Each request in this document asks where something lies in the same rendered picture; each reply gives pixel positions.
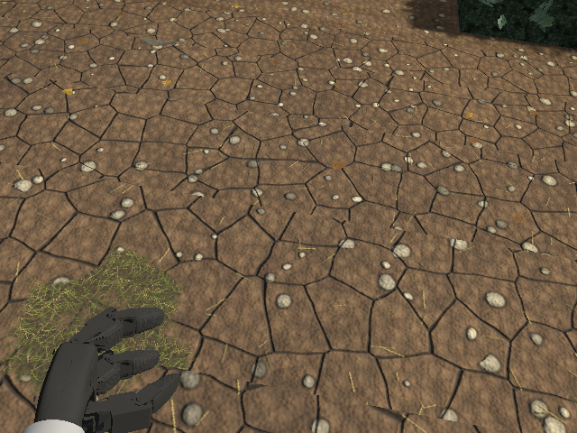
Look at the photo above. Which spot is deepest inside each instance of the robot left hand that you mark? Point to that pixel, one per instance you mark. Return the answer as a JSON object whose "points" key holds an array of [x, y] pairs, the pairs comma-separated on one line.
{"points": [[77, 375]]}

